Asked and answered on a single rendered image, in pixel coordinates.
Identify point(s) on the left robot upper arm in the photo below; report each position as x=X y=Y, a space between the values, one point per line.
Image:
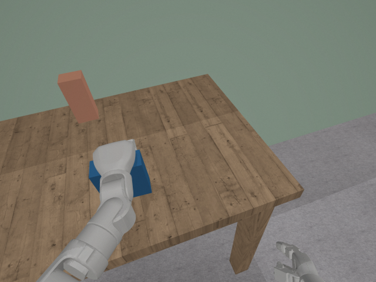
x=60 y=276

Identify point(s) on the table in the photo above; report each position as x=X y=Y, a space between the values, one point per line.
x=208 y=169

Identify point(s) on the left robot forearm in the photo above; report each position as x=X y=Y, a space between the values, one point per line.
x=88 y=254

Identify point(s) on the robot left hand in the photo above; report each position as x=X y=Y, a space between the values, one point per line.
x=118 y=155

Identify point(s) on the sponge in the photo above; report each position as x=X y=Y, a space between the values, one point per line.
x=140 y=177

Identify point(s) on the robot right hand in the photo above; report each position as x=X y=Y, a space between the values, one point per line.
x=301 y=262

